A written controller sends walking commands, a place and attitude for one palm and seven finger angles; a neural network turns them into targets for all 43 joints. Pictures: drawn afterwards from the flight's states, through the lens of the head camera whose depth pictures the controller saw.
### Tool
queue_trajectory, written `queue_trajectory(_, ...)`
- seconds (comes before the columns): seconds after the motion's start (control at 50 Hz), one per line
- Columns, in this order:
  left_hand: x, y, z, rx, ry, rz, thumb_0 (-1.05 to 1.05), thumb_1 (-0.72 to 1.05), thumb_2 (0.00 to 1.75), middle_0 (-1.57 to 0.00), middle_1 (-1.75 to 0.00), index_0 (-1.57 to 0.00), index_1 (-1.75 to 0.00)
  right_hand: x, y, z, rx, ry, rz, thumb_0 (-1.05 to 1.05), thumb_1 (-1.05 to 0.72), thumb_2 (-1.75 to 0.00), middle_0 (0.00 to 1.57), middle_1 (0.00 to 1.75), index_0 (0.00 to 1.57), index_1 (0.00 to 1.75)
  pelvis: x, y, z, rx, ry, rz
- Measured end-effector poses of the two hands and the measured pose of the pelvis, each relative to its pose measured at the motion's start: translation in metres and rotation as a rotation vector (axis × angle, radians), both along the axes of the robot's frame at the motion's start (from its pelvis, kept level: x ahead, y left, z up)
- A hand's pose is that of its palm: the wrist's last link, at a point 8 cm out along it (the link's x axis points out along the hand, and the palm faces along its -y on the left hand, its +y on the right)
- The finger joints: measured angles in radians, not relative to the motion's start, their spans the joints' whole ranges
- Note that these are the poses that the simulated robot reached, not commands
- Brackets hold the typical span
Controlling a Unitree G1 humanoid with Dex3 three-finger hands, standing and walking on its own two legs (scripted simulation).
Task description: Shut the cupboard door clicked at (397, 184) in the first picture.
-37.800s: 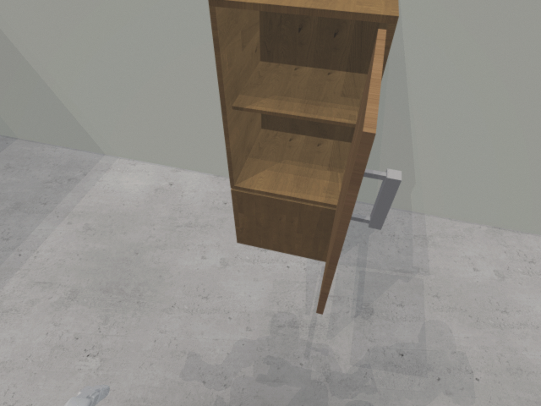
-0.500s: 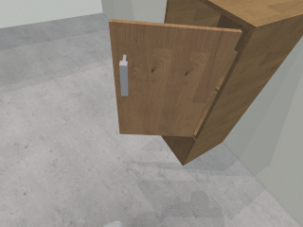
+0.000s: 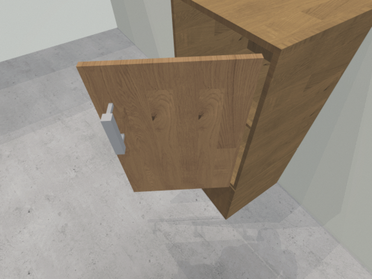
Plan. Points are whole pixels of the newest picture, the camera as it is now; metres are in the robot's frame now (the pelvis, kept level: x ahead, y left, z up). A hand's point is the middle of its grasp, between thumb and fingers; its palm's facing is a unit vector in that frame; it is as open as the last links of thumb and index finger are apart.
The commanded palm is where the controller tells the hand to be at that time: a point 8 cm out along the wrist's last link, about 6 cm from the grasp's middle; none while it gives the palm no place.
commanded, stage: come to a stop and stand still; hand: left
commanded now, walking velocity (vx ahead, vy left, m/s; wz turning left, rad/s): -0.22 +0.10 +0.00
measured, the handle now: (115, 129) +0.46 +0.20 +0.04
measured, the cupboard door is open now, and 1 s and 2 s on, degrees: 59 59 59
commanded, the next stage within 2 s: look again from close up in 0.94 s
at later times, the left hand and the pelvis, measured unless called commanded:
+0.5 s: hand out of the picture -0.03 +0.22 -0.18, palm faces +0.05 -0.97 -0.24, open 7.4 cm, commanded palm none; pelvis -0.04 +0.02 +0.00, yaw -1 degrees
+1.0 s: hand out of the picture -0.06 +0.16 -0.18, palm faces +0.01 -0.99 -0.14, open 7.4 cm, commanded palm none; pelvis -0.05 +0.00 +0.01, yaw -1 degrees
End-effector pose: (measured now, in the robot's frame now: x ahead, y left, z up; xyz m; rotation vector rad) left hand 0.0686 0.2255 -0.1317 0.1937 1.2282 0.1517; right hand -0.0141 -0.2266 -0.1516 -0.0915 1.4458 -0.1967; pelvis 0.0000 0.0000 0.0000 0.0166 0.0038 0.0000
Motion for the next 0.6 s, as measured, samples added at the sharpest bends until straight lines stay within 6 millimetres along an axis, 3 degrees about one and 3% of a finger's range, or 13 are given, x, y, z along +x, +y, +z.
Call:
queue_trajectory(0.1, -0.001, 0.003, -0.004, -0.011, -0.01, 0.035, 0.0, 0.92, 0.9, -0.2, -0.3, -0.2, -0.3, 0.033, -0.009, 0.01, -0.048, -0.05, 0.052, 0.01, -0.91, -0.9, 0.2, 0.3, 0.2, 0.3, -0.004, 0.002, 0.002, 0.002, -0.007, 0.012)
queue_trajectory(0.18, -0.014, 0.016, -0.014, -0.025, 0.006, 0.055, 0.0, 0.91, 0.9, -0.21, -0.3, -0.2, -0.3, 0.055, -0.007, 0.018, -0.088, -0.128, 0.08, 0.01, -0.91, -0.9, 0.2, 0.3, 0.2, 0.3, -0.012, 0.012, -0.002, -0.012, -0.019, 0.017)
queue_trajectory(0.24, -0.027, 0.029, -0.024, -0.035, 0.024, 0.073, 0.01, 0.91, 0.9, -0.2, -0.3, -0.2, -0.3, 0.06, 0.0, 0.021, -0.11, -0.177, 0.102, 0.01, -0.91, -0.9, 0.2, 0.3, 0.2, 0.3, -0.017, 0.02, -0.007, -0.018, -0.033, 0.014)
queue_trajectory(0.42, -0.08, 0.043, -0.013, -0.014, 0.111, 0.087, 0.01, 0.91, 0.9, -0.2, -0.3, -0.2, -0.29, 0.055, 0.024, 0.024, -0.062, -0.21, 0.138, 0.01, -0.91, -0.9, 0.2, 0.3, 0.2, 0.3, -0.034, 0.025, 0.002, -0.018, -0.02, -0.008)
queue_trajectory(0.6, -0.13, 0.018, -0.004, -0.009, 0.207, 0.055, 0.01, 0.91, 0.9, -0.2, -0.3, -0.2, -0.29, 0.02, 0.018, 0.01, -0.005, -0.188, 0.056, 0.0, -0.93, -0.9, 0.2, 0.3, 0.2, 0.3, -0.048, 0.016, 0.003, -0.009, -0.016, -0.02)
